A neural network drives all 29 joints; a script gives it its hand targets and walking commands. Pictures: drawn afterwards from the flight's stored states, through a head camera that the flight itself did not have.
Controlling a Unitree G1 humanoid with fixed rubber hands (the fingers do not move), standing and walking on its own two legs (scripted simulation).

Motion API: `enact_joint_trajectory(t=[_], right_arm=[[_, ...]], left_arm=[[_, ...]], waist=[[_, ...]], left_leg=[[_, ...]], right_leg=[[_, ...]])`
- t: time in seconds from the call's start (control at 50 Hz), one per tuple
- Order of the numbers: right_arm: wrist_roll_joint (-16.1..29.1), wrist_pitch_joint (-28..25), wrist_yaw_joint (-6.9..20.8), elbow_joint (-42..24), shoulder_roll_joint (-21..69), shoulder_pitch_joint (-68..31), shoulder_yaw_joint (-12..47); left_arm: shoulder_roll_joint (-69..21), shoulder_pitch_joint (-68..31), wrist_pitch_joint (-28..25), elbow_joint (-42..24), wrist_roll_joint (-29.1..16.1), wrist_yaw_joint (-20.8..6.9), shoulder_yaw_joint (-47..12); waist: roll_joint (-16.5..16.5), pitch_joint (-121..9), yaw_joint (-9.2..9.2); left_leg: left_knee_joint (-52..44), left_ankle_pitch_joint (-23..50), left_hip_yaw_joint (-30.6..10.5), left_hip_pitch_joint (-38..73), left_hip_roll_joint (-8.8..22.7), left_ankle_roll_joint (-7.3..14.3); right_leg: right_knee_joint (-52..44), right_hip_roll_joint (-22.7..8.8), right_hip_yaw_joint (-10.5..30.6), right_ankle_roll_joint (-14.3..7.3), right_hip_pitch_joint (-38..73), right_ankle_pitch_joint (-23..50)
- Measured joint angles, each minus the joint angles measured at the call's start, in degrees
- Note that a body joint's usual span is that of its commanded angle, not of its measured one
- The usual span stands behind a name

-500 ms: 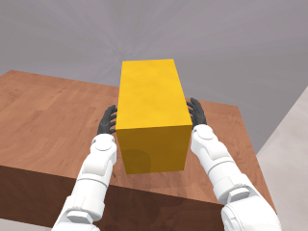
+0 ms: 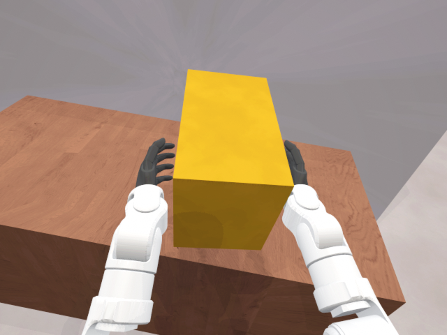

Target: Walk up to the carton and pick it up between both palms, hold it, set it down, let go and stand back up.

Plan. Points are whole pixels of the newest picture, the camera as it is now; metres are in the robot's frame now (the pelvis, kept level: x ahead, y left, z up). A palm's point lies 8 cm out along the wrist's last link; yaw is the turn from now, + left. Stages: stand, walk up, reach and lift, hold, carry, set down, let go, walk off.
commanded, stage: reach and lift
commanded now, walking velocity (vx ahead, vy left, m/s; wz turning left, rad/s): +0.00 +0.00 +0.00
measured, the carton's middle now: (223, 156) +0.42 -0.02 +0.15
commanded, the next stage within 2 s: hold in 0.46 s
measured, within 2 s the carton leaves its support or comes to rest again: neither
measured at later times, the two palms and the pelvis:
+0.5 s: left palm (161, 181) +0.35 +0.09 +0.15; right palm (301, 187) +0.35 -0.16 +0.14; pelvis -0.02 -0.02 +0.00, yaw +0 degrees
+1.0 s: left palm (147, 176) +0.36 +0.12 +0.15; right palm (290, 170) +0.36 -0.14 +0.17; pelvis +0.00 -0.02 +0.00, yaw +2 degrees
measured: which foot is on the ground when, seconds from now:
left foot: down 0.00-1.00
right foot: down 0.00-1.00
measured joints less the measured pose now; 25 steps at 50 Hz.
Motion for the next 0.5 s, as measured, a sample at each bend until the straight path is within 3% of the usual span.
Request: enact_joint_trajectory(t=[0.16, 0.26, 0.5], right_arm=[[-4.4, -0.2, 3.0, 10.3, 1.3, -7.1, -4.7], [-6.3, -1.1, 3.3, 15.5, 2.5, -9.7, -6.7], [-6.0, -2.9, 1.0, 12.5, 2.9, -6.9, -5.2]], left_arm=[[-1.2, -7.3, 2.0, 7.9, 5.2, -2.6, 4.0], [-0.9, -9.8, 2.4, 11.5, 6.5, -4.0, 6.1], [-0.1, -8.0, -2.3, 13.8, 2.8, -4.1, 5.9]], waist=[[-1.8, 0.3, 1.55], [-1.6, 1.2, 1.64], [1.4, 0.2, 0.52]], left_leg=[[-2.2, 1.7, 1.0, 2.5, 0.1, -0.3], [-3.3, 2.8, 0.8, 2.8, -0.1, -0.6], [-2.8, 2.7, -0.3, 0.7, 0.2, -1.1]], right_leg=[[0.4, -0.1, 1.0, -0.5, 1.0, 0.7], [0.5, -0.3, 0.7, -0.7, 0.8, 1.1], [1.0, 0.0, -0.4, -1.2, -1.1, 0.7]])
